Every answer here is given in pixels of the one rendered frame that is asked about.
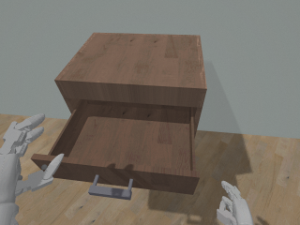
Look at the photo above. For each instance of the drawer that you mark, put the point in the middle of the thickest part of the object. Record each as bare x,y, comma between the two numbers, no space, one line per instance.
152,144

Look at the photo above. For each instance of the cabinet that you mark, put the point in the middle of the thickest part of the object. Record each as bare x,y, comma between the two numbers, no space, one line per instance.
159,69

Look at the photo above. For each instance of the left robot forearm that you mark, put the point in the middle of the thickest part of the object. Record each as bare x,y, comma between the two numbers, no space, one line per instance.
8,212

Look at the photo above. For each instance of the handle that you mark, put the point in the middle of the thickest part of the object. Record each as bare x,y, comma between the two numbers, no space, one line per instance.
111,192

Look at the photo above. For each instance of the robot right hand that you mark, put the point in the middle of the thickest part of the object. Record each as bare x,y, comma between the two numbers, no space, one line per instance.
239,212

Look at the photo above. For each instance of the robot left hand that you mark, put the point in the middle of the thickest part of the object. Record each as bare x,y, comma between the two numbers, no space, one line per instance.
16,141

